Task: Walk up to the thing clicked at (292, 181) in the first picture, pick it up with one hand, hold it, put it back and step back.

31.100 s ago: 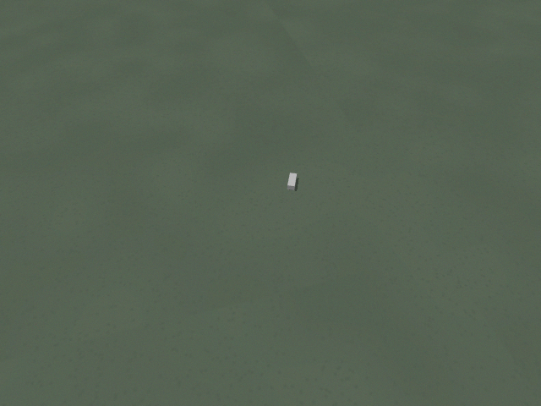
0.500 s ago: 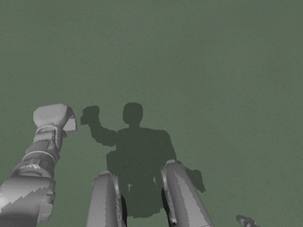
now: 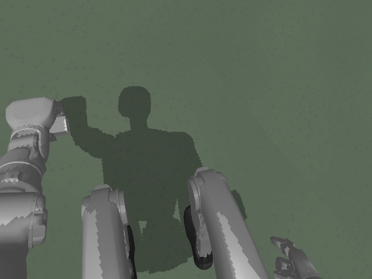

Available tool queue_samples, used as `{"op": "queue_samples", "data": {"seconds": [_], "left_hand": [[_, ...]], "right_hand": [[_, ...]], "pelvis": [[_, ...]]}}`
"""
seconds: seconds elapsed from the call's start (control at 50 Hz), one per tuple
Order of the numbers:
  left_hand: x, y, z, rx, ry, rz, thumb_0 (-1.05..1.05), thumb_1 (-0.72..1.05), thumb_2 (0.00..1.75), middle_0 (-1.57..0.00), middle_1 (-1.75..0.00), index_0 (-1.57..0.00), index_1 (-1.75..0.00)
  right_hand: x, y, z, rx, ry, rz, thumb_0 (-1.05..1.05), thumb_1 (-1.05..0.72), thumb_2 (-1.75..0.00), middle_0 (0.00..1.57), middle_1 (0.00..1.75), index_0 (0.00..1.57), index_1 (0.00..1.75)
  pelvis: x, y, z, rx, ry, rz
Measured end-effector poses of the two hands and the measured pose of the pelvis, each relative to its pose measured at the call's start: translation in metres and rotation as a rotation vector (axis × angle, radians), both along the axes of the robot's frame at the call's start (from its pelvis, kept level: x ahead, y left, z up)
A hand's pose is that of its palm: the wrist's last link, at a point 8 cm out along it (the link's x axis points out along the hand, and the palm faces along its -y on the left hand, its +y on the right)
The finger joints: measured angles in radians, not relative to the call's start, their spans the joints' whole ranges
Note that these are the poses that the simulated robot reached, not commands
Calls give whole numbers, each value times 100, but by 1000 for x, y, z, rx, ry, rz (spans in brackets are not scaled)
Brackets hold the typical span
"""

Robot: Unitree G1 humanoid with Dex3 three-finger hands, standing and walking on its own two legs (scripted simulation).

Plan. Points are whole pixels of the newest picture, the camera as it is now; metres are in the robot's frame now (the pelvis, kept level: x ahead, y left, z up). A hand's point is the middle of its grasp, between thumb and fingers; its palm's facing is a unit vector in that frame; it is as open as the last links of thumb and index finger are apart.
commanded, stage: crouch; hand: left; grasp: from above
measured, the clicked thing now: (46, 128) +0.47 +0.26 -0.21
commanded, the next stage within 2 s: lower in 0.62 s
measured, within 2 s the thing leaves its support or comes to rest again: neither
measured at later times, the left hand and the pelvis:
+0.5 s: hand (55, 132) +0.47 +0.25 -0.24, palm faces -0.44 -0.05 -0.89, open 6.6 cm; pelvis -0.01 +0.00 -0.07, yaw -2 degrees
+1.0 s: hand (59, 134) +0.47 +0.25 -0.28, palm faces -0.46 -0.06 -0.89, open 6.6 cm; pelvis -0.01 +0.00 -0.10, yaw -4 degrees
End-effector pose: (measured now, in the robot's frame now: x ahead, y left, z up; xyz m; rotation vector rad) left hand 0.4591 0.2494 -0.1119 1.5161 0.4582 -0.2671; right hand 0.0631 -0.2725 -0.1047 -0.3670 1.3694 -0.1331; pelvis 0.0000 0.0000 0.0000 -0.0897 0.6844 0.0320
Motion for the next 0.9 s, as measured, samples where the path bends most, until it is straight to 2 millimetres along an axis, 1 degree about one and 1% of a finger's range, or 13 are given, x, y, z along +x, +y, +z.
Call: {"op": "queue_samples", "data": {"seconds": [0.08, 0.28, 0.42, 0.52, 0.64, 0.8, 0.9], "left_hand": [[3, 0, -14, 0, 4, -3, -2, 45, 11, -103, -11, -106, -9], [9, -1, -45, -1, 4, -2, -2, 47, 8, -104, -10, -106, -8], [12, -2, -61, -1, 2, -3, -1, 48, 5, -105, -9, -107, -6], [14, -1, -70, 0, -2, 1, -1, 48, 4, -105, -8, -108, -6], [18, 2, -79, 1, -6, 9, -1, 48, 3, -106, -7, -109, -5], [21, 5, -91, 10, -1, 12, -2, 48, 2, -107, -5, -110, -3], [21, 5, -102, 3, 15, 12, -2, 47, 3, -108, -4, -110, -3]], "right_hand": [[-10, -2, -10, 4, 24, -1, 0, -90, -90, 20, 29, 20, 29], [-45, -4, -37, 15, 101, -23, 0, -91, -90, 20, 29, 20, 29], [-59, 1, -51, 24, 124, -26, 0, -91, -90, 20, 29, 20, 29], [-63, 3, -59, 26, 123, -18, 0, -91, -90, 20, 29, 20, 29], [-63, 4, -65, 20, 120, -7, 0, -91, -90, 20, 30, 20, 29], [-58, 4, -70, 15, 121, 8, 0, -91, -90, 20, 30, 20, 29], [-58, 2, -72, 12, 126, 23, 0, -91, -90, 20, 30, 20, 29]], "pelvis": [[-2, -1, -12, -1, -6, -4], [-9, -3, -43, -4, -27, -17], [-12, -3, -61, -11, -42, -23], [-14, -3, -70, -16, -52, -27], [-13, -2, -80, -24, -58, -31], [-12, -1, -87, -32, -64, -32], [-12, -1, -92, -36, -70, -33]]}}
